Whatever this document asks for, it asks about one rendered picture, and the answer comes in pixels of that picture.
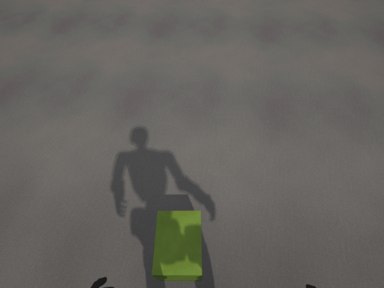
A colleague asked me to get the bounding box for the carton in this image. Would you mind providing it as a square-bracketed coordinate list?
[152, 211, 202, 281]

